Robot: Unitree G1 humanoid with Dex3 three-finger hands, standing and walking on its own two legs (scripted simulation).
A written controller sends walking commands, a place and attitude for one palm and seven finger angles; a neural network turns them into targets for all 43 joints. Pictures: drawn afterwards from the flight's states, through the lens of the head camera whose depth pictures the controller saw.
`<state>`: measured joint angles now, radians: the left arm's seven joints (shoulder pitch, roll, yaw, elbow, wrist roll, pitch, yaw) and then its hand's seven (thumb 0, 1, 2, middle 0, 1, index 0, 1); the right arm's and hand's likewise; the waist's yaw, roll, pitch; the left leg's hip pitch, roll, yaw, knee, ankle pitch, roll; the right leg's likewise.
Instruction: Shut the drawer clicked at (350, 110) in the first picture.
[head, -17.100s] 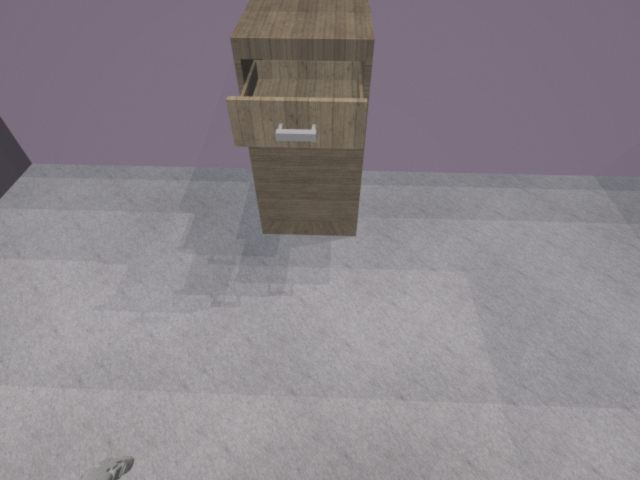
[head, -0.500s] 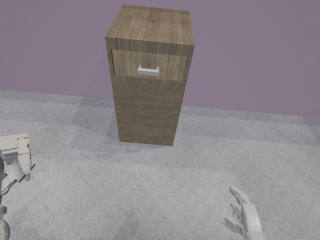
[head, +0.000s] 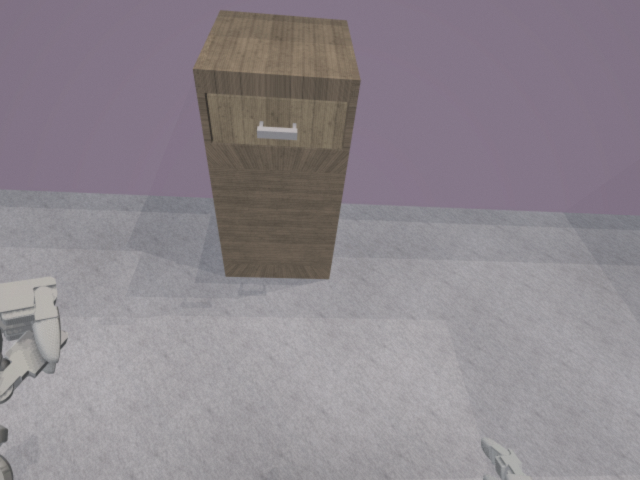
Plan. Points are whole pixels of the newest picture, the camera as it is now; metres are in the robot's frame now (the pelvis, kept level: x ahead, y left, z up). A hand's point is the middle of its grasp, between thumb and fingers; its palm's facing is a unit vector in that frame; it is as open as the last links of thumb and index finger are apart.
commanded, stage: stop stepping back and stand still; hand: left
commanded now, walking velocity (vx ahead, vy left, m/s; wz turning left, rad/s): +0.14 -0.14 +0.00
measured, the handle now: (277, 129) +0.96 +0.11 -0.08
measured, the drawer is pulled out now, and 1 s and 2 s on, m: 0.00 0.00 0.00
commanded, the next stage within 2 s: let the arm hang, fingers relaxed in 0.10 s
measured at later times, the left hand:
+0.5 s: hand out of the picture +0.09 +0.18 -0.17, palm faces +0.10 -0.97 -0.22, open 3.1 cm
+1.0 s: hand out of the picture +0.05 +0.18 -0.16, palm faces +0.04 -0.98 -0.20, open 7.0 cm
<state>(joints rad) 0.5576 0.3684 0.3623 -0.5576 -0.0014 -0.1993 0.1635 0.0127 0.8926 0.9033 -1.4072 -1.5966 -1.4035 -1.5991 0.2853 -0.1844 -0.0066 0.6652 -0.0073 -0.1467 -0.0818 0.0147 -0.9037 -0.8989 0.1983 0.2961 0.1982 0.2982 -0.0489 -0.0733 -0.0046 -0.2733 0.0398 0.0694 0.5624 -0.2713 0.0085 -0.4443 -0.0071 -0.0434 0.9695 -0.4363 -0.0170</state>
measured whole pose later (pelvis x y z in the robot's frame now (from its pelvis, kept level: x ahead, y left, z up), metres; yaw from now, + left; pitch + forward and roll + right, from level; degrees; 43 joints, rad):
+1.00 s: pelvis +0.04 +0.01 +0.01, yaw +1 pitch -2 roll +0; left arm 0.25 0.15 0.01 1.11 0.01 0.00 0.03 0.00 0.91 0.90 -0.26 -0.37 -0.25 -0.37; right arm 0.29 -0.14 0.00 1.11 -0.02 0.01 -0.03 0.01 -0.93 -0.90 0.20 0.30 0.20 0.30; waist 0.00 0.01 0.05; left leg -0.18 0.02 0.11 0.42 -0.21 0.02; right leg -0.13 -0.06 -0.10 0.42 -0.25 0.01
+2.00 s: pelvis +0.04 +0.00 +0.01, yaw +0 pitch -2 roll +0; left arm 0.28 0.11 0.02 1.16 0.02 -0.01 0.04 0.00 0.91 0.90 -0.20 -0.30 -0.19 -0.30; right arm 0.30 -0.10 -0.01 1.15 -0.01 0.00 -0.04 0.00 -0.91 -0.90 0.20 0.30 0.20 0.30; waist -0.01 0.01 0.06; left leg -0.17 0.03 0.12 0.41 -0.21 0.01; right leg -0.13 -0.04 -0.09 0.42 -0.25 0.00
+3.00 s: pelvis +0.05 -0.03 +0.01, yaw +1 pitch -2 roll +0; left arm 0.23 0.17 0.03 1.15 0.02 -0.02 0.03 0.00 0.91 0.90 -0.20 -0.30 -0.20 -0.30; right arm 0.24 -0.17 -0.02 1.15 -0.01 0.00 -0.03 0.00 -0.91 -0.90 0.20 0.30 0.20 0.30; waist 0.00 0.02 0.06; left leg -0.14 0.07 0.09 0.37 -0.20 -0.03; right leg -0.09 0.00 -0.12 0.37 -0.25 -0.03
